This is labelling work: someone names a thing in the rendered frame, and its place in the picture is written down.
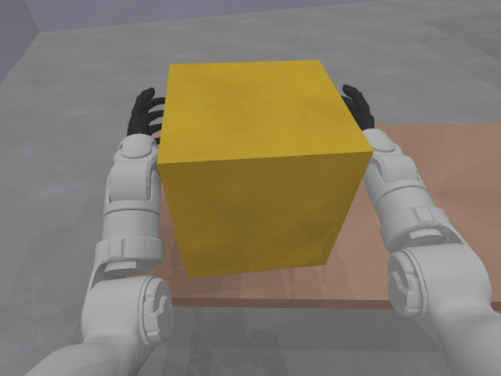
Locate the robot left hand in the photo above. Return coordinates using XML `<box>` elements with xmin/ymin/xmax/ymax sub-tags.
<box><xmin>127</xmin><ymin>88</ymin><xmax>165</xmax><ymax>145</ymax></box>

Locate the robot left upper arm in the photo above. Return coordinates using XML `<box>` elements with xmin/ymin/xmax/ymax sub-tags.
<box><xmin>24</xmin><ymin>275</ymin><xmax>175</xmax><ymax>376</ymax></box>

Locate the carton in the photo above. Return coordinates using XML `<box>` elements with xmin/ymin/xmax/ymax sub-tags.
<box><xmin>157</xmin><ymin>60</ymin><xmax>373</xmax><ymax>278</ymax></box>

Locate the table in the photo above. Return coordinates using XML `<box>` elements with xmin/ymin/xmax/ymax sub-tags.
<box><xmin>125</xmin><ymin>124</ymin><xmax>501</xmax><ymax>311</ymax></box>

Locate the robot right upper arm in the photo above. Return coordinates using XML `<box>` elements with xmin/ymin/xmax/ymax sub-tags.
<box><xmin>387</xmin><ymin>243</ymin><xmax>501</xmax><ymax>376</ymax></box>

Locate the robot right hand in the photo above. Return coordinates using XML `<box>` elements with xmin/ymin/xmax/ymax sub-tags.
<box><xmin>341</xmin><ymin>85</ymin><xmax>374</xmax><ymax>131</ymax></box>

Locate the robot left forearm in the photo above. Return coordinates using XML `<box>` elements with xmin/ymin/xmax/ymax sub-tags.
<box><xmin>81</xmin><ymin>134</ymin><xmax>163</xmax><ymax>338</ymax></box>

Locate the robot right forearm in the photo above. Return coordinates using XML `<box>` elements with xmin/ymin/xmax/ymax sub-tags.
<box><xmin>362</xmin><ymin>128</ymin><xmax>492</xmax><ymax>302</ymax></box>

